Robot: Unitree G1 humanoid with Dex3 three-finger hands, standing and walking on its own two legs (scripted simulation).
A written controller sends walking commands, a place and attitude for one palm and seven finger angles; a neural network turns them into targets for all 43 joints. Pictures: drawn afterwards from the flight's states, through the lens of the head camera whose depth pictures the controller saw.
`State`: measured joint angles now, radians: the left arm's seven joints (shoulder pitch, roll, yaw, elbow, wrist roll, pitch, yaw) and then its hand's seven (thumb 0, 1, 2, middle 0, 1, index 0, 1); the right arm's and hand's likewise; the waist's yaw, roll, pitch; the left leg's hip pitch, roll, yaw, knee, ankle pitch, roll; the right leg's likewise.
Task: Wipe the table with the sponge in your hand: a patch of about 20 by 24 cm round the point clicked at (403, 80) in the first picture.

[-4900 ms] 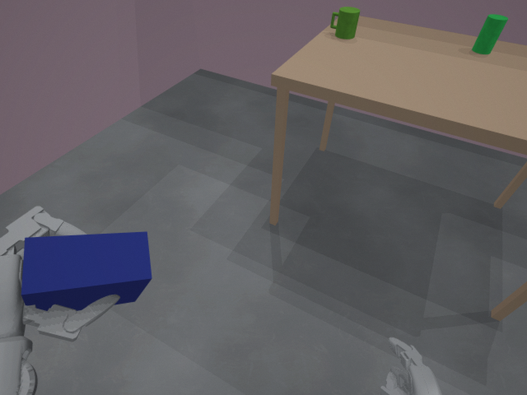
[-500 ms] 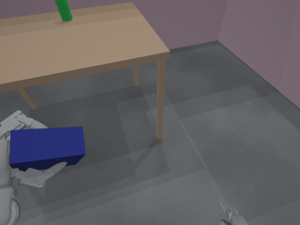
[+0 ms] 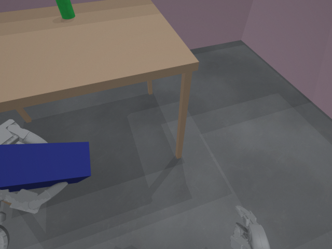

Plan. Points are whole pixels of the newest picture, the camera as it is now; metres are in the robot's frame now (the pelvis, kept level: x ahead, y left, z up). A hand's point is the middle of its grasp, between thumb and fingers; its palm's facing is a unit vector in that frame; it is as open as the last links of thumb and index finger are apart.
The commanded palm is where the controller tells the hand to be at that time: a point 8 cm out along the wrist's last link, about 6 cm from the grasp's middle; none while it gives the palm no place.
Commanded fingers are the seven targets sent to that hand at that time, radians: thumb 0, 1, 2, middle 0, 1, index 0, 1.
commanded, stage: take the last steps up to it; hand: left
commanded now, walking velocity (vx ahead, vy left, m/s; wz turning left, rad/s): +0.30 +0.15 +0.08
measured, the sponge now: (58, 166) +0.23 +0.20 +0.16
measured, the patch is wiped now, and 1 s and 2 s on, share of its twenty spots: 0.00 0.00 0.00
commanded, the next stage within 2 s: come to a stop and stand still in 1.04 s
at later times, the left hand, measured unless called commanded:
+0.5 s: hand (22, 112) +0.33 +0.31 +0.18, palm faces +0.44 -0.80 -0.42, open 9.7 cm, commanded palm +0.26 +0.35 +0.18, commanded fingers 0.00 0.10 1.30 -1.20 -1.60 -1.20 -1.60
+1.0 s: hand (26, 93) +0.40 +0.34 +0.16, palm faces +0.42 -0.79 -0.45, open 9.7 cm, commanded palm +0.34 +0.39 +0.18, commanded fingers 0.00 0.10 1.30 -1.20 -1.60 -1.20 -1.60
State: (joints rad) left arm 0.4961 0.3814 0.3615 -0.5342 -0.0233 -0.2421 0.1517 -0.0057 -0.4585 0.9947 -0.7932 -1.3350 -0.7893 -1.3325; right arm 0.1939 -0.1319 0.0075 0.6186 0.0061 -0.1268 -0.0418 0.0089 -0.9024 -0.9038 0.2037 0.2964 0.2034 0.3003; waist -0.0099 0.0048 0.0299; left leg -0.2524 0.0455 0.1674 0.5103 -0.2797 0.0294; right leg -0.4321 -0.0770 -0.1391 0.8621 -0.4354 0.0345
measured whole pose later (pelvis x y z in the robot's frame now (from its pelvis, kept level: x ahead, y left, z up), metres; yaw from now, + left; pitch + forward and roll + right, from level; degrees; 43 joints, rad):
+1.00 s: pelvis +0.20 +0.10 +0.01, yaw +4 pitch +1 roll +3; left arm 0.50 0.33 0.33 -0.49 -0.01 -0.24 0.15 -0.01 -0.46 1.00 -0.79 -1.34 -0.79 -1.33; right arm 0.18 -0.25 -0.03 0.63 0.00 -0.04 -0.05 0.01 -0.90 -0.90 0.20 0.30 0.20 0.30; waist 0.00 -0.03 0.08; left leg -0.48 0.07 0.10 0.81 -0.31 -0.03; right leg -0.22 -0.13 -0.17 0.52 -0.30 0.00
